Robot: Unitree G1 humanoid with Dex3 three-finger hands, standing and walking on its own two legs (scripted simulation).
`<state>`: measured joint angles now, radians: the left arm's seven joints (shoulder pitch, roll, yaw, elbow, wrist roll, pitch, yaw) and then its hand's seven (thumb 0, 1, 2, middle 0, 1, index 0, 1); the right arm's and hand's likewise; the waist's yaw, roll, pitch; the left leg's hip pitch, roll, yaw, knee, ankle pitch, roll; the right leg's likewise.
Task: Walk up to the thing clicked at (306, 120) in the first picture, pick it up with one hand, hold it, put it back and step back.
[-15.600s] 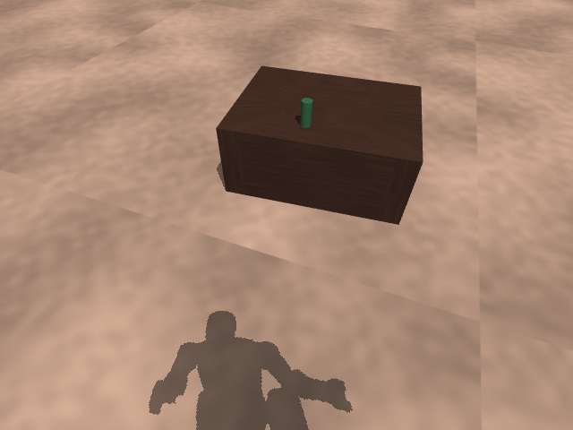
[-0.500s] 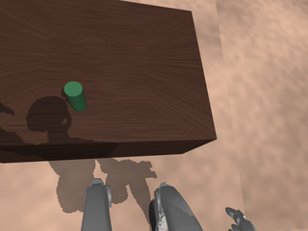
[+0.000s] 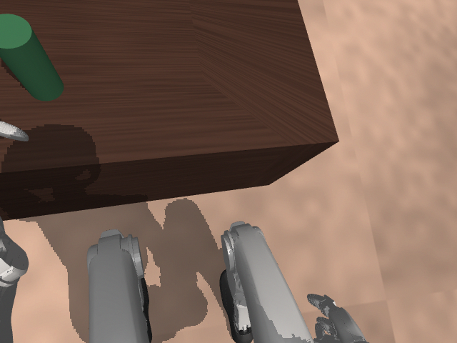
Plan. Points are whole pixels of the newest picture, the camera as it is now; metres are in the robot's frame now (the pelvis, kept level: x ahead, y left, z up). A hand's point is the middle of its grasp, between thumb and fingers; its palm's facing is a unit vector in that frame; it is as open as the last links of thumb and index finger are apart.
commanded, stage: close in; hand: left
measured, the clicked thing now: (29, 63) +0.55 +0.26 +0.00
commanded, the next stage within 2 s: rest palm in 0.28 s
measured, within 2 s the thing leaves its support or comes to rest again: neither
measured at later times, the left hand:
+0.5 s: hand (14, 77) +0.52 +0.27 +0.01, palm faces +0.27 -0.96 +0.03, open 17.7 cm
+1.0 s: hand (31, 76) +0.52 +0.25 +0.01, palm faces +0.26 -0.97 +0.00, open 15.7 cm
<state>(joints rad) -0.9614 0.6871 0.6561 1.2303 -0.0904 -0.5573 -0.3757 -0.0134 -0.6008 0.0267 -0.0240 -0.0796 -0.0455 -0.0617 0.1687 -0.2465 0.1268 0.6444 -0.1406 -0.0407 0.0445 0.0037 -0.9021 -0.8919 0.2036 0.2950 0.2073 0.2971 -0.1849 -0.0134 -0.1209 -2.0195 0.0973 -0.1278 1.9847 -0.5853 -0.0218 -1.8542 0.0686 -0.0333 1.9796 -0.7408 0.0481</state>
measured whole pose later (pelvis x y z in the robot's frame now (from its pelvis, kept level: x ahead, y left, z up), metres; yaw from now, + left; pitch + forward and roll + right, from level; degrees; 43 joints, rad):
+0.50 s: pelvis +0.00 -0.01 -0.01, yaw -1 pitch +35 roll -6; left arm -0.92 0.58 0.57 1.07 -0.07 -0.46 -0.19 -0.01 -0.61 0.00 -0.05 -0.04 -0.07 -0.02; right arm 0.20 -0.27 0.07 0.68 -0.09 0.05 0.04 0.00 -0.92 -0.90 0.20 0.29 0.20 0.30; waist -0.16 0.00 -0.14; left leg -2.04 0.11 -0.14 2.01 -0.59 -0.05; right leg -1.89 0.09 -0.04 2.02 -0.74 0.03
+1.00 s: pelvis +0.00 -0.01 -0.01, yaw +0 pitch +35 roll -6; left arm -0.90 0.51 0.50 1.01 -0.06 -0.47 -0.12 -0.01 -0.48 0.14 -0.35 -0.26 -0.37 -0.25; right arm 0.15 -0.23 0.06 0.69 -0.09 0.06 0.05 0.00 -0.94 -0.90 0.20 0.29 0.20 0.30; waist -0.13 0.00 -0.14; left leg -2.03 0.11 -0.14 2.02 -0.61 -0.04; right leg -1.88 0.08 -0.04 2.02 -0.76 0.03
